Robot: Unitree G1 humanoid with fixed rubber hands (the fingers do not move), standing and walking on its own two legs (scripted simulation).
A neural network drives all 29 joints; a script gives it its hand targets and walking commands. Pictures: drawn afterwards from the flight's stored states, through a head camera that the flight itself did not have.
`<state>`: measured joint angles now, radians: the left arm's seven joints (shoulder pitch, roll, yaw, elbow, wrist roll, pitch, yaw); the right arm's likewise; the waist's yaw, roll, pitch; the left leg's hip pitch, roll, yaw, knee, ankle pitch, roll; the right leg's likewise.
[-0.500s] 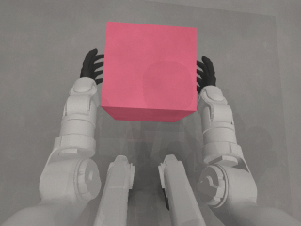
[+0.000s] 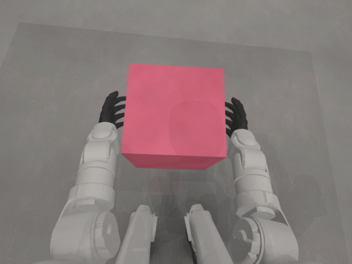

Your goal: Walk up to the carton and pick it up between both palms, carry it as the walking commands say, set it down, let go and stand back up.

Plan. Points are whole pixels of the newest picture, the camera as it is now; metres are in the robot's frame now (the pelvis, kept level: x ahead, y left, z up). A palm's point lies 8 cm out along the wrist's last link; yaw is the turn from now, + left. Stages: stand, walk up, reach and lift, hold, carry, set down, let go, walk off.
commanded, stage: reach and lift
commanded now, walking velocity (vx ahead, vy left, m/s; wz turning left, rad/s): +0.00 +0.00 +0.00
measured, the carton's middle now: (173, 126) +0.45 -0.01 -0.12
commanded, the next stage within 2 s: none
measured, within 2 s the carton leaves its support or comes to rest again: neither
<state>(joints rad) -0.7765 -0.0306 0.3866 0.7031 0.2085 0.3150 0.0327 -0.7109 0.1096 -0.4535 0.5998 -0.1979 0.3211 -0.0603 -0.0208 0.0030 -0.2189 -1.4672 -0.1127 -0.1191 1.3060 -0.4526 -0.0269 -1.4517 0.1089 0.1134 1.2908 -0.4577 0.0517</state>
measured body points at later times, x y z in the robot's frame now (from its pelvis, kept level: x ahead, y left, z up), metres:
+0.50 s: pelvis +0.02 +0.00 +0.07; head +0.17 +0.00 +0.49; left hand +0.42 +0.15 +0.01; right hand +0.40 -0.16 +0.01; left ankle +0.06 +0.12 -0.59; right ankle +0.06 -0.13 -0.59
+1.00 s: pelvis +0.04 +0.00 +0.12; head +0.13 +0.01 +0.56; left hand +0.40 +0.15 +0.08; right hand +0.38 -0.16 +0.09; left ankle +0.06 +0.12 -0.59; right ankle +0.06 -0.13 -0.59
